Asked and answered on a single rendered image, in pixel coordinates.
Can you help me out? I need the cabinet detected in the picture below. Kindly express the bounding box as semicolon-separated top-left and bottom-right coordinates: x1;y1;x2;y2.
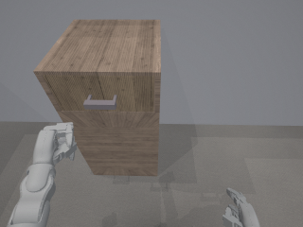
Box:
33;19;161;177

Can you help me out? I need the left robot forearm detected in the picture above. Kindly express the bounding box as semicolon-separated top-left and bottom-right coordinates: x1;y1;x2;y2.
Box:
7;163;56;227

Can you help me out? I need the drawer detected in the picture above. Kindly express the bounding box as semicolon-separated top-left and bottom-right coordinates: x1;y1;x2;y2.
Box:
43;75;155;112

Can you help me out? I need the left robot hand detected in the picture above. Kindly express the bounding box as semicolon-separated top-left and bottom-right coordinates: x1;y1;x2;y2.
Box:
32;122;77;166

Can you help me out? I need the handle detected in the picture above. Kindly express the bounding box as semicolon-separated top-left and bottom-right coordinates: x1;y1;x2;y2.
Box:
83;95;117;110

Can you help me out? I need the right robot hand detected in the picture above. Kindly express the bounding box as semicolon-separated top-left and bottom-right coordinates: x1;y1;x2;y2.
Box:
223;187;260;227

